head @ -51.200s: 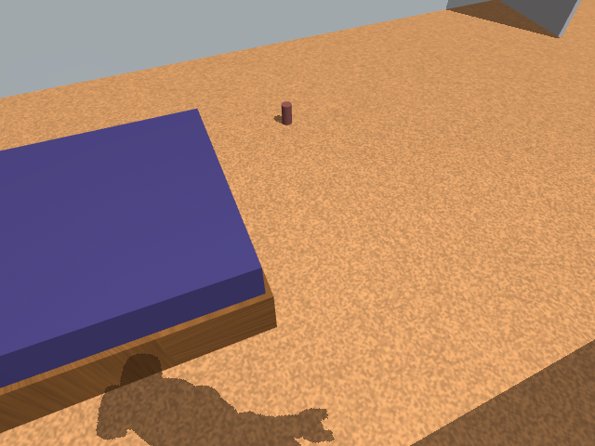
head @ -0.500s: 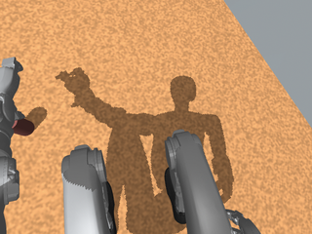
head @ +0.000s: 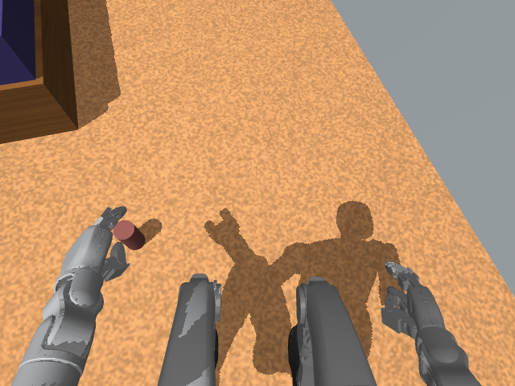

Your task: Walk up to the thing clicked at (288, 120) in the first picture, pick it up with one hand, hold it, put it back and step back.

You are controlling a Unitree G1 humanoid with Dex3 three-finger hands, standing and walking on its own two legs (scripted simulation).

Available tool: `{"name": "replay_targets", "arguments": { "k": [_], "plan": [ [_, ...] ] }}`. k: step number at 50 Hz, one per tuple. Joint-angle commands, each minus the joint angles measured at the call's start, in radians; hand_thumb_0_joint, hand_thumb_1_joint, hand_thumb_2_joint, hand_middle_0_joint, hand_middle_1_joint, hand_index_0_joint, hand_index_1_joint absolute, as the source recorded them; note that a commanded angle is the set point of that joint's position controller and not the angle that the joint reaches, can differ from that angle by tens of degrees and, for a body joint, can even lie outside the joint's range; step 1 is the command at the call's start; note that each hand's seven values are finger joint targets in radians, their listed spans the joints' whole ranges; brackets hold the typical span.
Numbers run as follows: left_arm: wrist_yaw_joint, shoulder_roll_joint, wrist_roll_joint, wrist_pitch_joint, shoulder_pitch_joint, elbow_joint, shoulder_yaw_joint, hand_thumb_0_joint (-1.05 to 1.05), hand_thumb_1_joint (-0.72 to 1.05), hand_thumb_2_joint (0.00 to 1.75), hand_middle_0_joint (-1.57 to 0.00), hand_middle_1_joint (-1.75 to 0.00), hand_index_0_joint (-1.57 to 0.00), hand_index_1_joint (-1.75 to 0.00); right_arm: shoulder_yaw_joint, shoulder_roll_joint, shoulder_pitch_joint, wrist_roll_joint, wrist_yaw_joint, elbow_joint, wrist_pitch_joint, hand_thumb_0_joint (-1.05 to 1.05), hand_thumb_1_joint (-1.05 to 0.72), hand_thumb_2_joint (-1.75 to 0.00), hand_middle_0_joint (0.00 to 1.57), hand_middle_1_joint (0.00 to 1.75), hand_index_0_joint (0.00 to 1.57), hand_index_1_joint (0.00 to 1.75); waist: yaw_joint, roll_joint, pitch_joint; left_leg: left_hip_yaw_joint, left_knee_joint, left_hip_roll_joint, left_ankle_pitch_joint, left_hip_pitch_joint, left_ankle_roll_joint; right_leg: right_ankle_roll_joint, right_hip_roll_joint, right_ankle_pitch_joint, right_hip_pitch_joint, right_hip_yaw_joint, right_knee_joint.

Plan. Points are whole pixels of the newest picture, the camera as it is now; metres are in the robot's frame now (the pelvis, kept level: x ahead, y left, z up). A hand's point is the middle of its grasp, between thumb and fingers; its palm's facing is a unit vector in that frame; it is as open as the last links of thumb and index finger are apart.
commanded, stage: home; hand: left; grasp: from above
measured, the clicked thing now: (130, 235) +0.45 +0.36 -0.49
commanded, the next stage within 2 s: none
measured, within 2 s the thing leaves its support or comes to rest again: neither
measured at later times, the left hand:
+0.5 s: hand (91, 293) +0.23 +0.18 +0.11, palm faces +0.11 -0.97 -0.22, open 7.4 cm
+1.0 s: hand (84, 306) +0.21 +0.18 +0.12, palm faces +0.11 -0.98 -0.19, open 7.4 cm
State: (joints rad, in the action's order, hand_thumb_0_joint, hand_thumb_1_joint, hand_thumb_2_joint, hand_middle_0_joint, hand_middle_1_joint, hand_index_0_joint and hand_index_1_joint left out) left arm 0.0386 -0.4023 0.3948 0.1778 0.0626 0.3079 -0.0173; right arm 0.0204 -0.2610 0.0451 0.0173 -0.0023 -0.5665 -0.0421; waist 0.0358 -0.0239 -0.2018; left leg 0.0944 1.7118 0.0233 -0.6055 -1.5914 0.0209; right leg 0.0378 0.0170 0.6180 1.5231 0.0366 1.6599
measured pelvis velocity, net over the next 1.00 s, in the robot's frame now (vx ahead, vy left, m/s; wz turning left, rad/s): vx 0.06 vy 0.00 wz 0.05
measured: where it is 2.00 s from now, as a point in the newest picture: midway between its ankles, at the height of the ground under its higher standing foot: (253, 381)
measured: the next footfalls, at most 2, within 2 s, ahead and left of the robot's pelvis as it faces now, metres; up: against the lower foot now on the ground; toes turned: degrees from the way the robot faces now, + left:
none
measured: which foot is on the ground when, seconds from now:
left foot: down 0.00-1.00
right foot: down 0.00-1.00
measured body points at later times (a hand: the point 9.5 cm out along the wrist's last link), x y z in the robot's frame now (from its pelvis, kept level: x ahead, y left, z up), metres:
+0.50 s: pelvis +0.06 +0.00 +0.15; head +0.08 +0.01 +0.60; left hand +0.22 +0.24 +0.13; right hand +0.20 -0.24 +0.08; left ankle +0.08 +0.13 -0.51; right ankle +0.07 -0.14 -0.51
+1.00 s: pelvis +0.06 +0.00 +0.17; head +0.08 +0.00 +0.62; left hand +0.21 +0.23 +0.14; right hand +0.25 -0.24 +0.11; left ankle +0.08 +0.13 -0.51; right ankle +0.07 -0.14 -0.51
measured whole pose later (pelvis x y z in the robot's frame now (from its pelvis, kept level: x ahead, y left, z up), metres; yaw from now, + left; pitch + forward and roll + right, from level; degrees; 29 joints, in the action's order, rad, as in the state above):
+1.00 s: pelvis +0.06 +0.00 +0.17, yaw +3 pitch +9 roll -3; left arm 0.02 -0.22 -0.05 0.46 -0.50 -0.14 -0.03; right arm -0.04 -0.22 0.27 0.00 -0.19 -0.53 -0.25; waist 0.03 -0.04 -0.15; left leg 0.07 1.01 0.03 -0.47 -0.71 0.02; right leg 0.03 0.02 0.47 0.64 0.05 0.94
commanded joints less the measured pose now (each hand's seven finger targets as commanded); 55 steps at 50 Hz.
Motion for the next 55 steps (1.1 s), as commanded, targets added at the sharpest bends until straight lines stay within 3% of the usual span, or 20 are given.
{"name": "replay_targets", "arguments": {
  "k": [1,4,7,9,10,17,22,26,33,43,55],
  "plan": [
    [0.026,-0.127,-0.123,0.023,0.062,-0.305,-0.069,0.0,0.9,0.9,-0.2,-0.3,-0.2,-0.3,0.045,-0.141,0.054,0.016,-0.038,0.126,-0.061,0.0,-0.9,-0.9,0.2,0.3,0.2,0.3,0.038,-0.103,-0.381,0.0,-0.394,-0.005,-0.041,0.497,-0.037,-0.056,-0.031,-0.044,-0.305,0.008,-0.341],
    [0.036,-0.088,-0.198,0.056,-0.028,-0.346,-0.065,0.0,0.9,0.9,-0.2,-0.3,-0.2,-0.3,0.029,-0.121,0.059,0.019,-0.06,0.137,-0.083,0.0,-0.9,-0.9,0.2,0.3,0.2,0.3,0.045,-0.099,-0.32,0.013,-0.472,-0.004,-0.039,0.57,-0.033,-0.053,-0.03,-0.047,-0.364,0.006,-0.405],
    [0.049,-0.058,-0.264,0.086,-0.125,-0.398,-0.07,0.0,0.9,0.9,-0.2,-0.3,-0.2,-0.3,0.018,-0.098,0.094,0.018,-0.081,0.148,-0.101,0.0,-0.9,-0.9,0.2,0.3,0.2,0.3,0.048,-0.1,-0.313,-0.003,-0.525,-0.008,0.069,0.652,-0.031,-0.054,-0.031,-0.129,-0.479,-0.001,-0.483],
    [0.057,-0.048,-0.3,0.115,-0.205,-0.421,-0.082,0.0,0.9,0.9,-0.2,-0.3,-0.2,-0.3,0.012,-0.088,0.113,0.017,-0.095,0.156,-0.111,0.0,-0.9,-0.9,0.2,0.3,0.2,0.3,0.032,-0.084,-0.305,-0.022,-0.556,-0.016,0.14,0.691,-0.034,-0.053,-0.032,-0.184,-0.571,-0.004,-0.542],
    [0.059,-0.023,-0.313,0.128,-0.229,-0.426,-0.073,0.0,0.9,0.9,-0.2,-0.3,-0.2,-0.3,0.007,-0.08,0.122,0.016,-0.104,0.156,-0.116,0.0,-0.9,-0.9,0.2,0.3,0.2,0.3,0.044,-0.069,-0.284,-0.029,-0.57,-0.019,0.158,0.701,-0.036,-0.052,-0.034,-0.2,-0.605,-0.006,-0.572],
    [0.054,0.053,-0.417,0.219,-0.408,-0.546,-0.086,0.0,0.9,0.9,-0.2,-0.3,-0.2,-0.3,-0.015,-0.067,0.181,0.015,-0.159,0.181,-0.152,0.0,-0.9,-0.9,0.2,0.3,0.2,0.3,0.024,-0.073,-0.182,-0.031,-0.737,-0.015,0.267,0.873,-0.027,-0.045,-0.036,-0.293,-0.789,0.014,-0.728],
    [0.039,0.086,-0.461,0.257,-0.508,-0.627,-0.085,0.0,0.9,0.9,-0.2,-0.3,-0.2,-0.3,-0.021,-0.057,0.194,0.013,-0.187,0.207,-0.184,0.0,-0.9,-0.9,0.2,0.3,0.2,0.3,0.018,-0.046,-0.1,-0.048,-0.811,-0.023,0.29,0.928,-0.03,-0.042,-0.043,-0.31,-0.86,0.028,-0.823],
    [0.017,0.092,-0.464,0.265,-0.563,-0.637,-0.086,0.0,0.9,0.9,-0.2,-0.3,-0.2,-0.3,-0.014,-0.058,0.198,0.006,-0.197,0.216,-0.207,0.0,-0.9,-0.9,0.2,0.3,0.2,0.3,0.011,-0.025,-0.039,-0.046,-0.852,-0.024,0.271,0.942,-0.033,-0.039,-0.043,-0.28,-0.878,0.037,-0.865],
    [-0.015,0.093,-0.452,0.251,-0.539,-0.623,-0.076,0.0,0.88,0.89,-0.2,-0.3,-0.2,-0.3,0.0,-0.073,0.189,-0.005,-0.199,0.211,-0.245,0.0,-0.9,-0.9,0.2,0.3,0.2,0.3,0.019,-0.002,0.009,-0.062,-0.869,-0.026,0.249,0.961,-0.035,-0.033,-0.039,-0.251,-0.871,0.039,-0.886],
    [-0.017,0.077,-0.441,0.232,-0.533,-0.644,-0.081,0.0,0.9,0.9,-0.2,-0.3,-0.2,-0.3,0.0,-0.079,0.178,-0.012,-0.196,0.192,-0.268,0.0,-0.9,-0.9,0.2,0.3,0.2,0.3,0.009,-0.038,-0.054,-0.058,-0.871,-0.025,0.316,1.014,-0.03,-0.037,-0.039,-0.315,-0.915,0.035,-0.869],
    [-0.012,0.083,-0.443,0.234,-0.545,-0.625,-0.079,0.0,0.88,0.89,-0.2,-0.3,-0.2,-0.3,-0.002,-0.079,0.174,-0.013,-0.199,0.184,-0.269,0.0,-0.9,-0.9,0.2,0.3,0.2,0.3,0.001,-0.02,-0.039,-0.057,-0.873,-0.02,0.327,1.01,-0.031,-0.037,-0.041,-0.321,-0.917,0.039,-0.869]
  ]
}}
